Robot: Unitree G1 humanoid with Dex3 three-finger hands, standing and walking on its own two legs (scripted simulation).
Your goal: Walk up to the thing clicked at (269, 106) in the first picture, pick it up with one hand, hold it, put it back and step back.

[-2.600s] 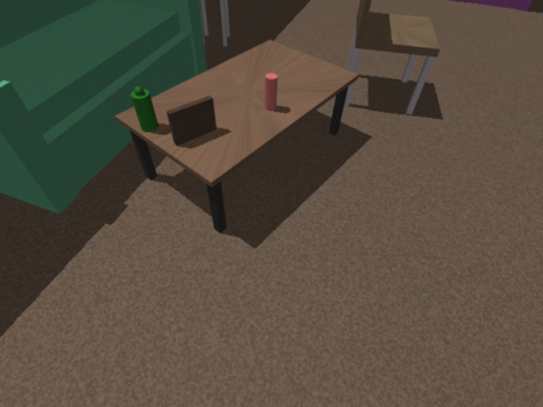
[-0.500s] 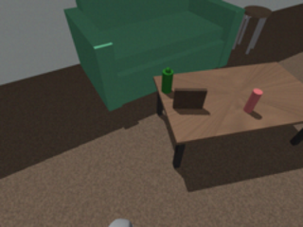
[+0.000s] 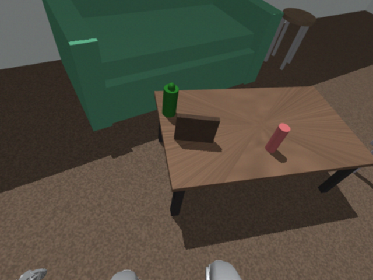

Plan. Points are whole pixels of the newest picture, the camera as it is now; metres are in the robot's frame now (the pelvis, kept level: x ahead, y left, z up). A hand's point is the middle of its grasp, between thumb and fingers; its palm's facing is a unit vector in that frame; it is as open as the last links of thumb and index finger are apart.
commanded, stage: walk up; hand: right
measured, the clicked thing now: (276, 138) +0.75 -0.45 -0.29
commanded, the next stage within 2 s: none
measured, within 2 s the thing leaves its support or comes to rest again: neither
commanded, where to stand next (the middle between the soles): +0.27 -0.33 m, yaw +10 degrees
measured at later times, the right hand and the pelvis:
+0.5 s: hand (357, 250) +0.23 -0.47 -0.12, palm faces -0.22 +0.84 -0.50, open 7.3 cm; pelvis +0.11 -0.20 +0.00, yaw +6 degrees
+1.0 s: hand out of the picture +0.29 -0.70 -0.14, palm faces -0.14 +0.83 -0.55, open 7.4 cm; pelvis +0.20 -0.38 -0.01, yaw +8 degrees
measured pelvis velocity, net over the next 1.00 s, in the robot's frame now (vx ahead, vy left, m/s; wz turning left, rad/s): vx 0.20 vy -0.38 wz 0.13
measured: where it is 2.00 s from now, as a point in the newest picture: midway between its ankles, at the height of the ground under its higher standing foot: outside the picture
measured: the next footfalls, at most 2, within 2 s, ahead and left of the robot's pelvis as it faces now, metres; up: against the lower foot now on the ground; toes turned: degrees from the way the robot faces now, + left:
right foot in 0.14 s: +0.11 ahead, -0.26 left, +0.00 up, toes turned -2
left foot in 0.52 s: +0.25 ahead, -0.10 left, +0.00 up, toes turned +11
